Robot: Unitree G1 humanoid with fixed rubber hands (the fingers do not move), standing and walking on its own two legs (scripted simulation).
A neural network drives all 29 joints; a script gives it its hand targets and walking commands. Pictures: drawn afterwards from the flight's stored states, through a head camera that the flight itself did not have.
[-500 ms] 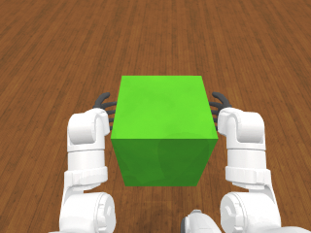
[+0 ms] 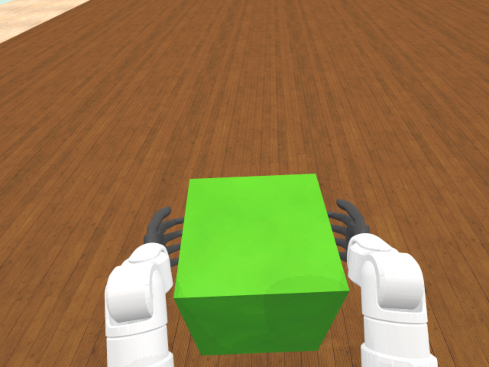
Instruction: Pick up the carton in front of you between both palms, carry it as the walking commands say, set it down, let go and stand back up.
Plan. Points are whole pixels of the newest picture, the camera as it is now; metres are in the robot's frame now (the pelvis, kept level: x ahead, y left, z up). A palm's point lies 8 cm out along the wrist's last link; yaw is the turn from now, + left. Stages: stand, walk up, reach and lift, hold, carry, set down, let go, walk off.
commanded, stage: carry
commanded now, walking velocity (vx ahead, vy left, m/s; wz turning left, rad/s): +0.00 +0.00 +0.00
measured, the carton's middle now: (256, 268) +0.28 +0.00 +0.02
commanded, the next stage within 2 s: hold in 1.46 s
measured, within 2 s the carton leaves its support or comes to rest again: neither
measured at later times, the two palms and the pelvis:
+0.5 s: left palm (161, 259) +0.28 +0.16 +0.05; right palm (341, 255) +0.28 -0.14 +0.06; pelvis +0.02 +0.01 -0.01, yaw +0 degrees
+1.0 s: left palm (165, 268) +0.28 +0.16 +0.04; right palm (343, 264) +0.27 -0.14 +0.04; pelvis -0.02 +0.01 -0.01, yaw -1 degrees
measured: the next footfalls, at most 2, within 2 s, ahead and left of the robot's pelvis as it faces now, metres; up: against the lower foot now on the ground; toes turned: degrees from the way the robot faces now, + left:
none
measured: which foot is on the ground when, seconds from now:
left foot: down 0.00-1.00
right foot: down 0.00-1.00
